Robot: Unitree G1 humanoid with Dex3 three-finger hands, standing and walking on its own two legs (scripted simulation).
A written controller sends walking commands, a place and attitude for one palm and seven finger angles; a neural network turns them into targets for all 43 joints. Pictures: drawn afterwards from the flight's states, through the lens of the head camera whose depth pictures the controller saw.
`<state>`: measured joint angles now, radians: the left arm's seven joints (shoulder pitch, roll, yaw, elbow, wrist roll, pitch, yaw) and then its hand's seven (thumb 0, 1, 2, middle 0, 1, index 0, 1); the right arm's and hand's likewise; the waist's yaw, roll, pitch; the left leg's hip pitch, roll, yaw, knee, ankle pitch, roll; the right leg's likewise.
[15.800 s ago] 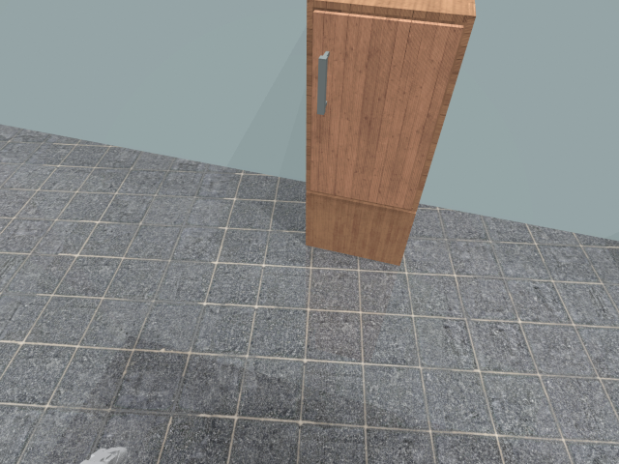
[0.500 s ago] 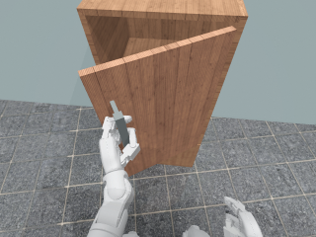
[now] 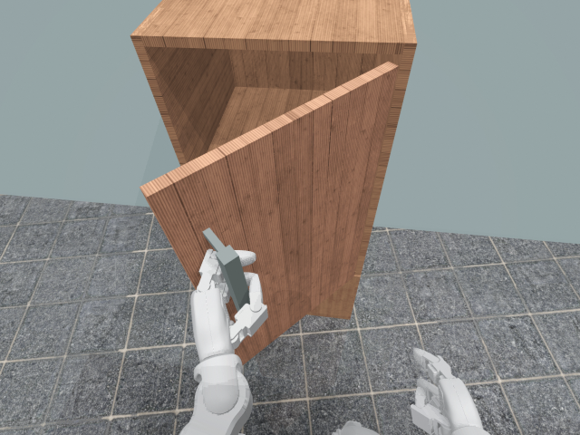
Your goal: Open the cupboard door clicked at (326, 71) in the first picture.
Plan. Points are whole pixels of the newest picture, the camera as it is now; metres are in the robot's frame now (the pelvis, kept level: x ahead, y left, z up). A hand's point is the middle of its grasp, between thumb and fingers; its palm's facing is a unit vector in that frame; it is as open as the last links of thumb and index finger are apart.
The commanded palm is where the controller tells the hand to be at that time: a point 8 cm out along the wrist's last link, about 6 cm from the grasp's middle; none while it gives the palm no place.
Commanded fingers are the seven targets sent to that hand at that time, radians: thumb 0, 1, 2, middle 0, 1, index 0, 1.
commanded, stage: open thumb and fingers to let go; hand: left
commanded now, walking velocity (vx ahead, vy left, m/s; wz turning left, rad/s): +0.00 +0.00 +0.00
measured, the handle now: (229, 276) +0.32 +0.10 +0.05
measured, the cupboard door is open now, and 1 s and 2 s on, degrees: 46 50 47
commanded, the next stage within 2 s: slide the hand sideways off the handle in 0.72 s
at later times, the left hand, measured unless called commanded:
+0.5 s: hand (253, 301) +0.29 +0.06 +0.05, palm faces +0.25 -0.97 -0.04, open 13.5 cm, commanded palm +0.24 +0.10 +0.05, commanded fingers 0.00 -0.50 0.30 -0.22 -0.75 -0.22 -0.75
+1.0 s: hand (254, 337) +0.24 +0.06 +0.05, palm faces -0.24 -0.97 -0.07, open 15.9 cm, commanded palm +0.23 +0.10 +0.05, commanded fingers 0.00 -0.50 0.30 -0.15 -0.30 -0.15 -0.30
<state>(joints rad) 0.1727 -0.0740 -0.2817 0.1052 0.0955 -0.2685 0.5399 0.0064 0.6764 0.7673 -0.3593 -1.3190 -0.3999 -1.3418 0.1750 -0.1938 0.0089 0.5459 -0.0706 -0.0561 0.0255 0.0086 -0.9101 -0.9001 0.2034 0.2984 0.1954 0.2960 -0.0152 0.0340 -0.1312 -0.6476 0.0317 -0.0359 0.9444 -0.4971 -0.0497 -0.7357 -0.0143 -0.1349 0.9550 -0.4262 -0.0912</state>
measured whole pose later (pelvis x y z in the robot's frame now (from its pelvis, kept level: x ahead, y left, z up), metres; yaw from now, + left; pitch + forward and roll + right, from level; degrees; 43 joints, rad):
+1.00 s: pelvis -0.02 +0.04 -0.01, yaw +0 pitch +11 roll +0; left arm 0.13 0.05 -0.35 0.08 0.05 -0.31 0.10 -0.01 -0.49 0.30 -0.26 -0.40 -0.19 -0.44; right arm 0.23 -0.21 0.02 0.49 -0.03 -0.08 0.02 0.01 -0.91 -0.90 0.20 0.30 0.20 0.30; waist 0.00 0.05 -0.11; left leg -0.71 -0.01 -0.01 1.03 -0.52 0.00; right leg -0.79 -0.05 -0.10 1.02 -0.42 -0.04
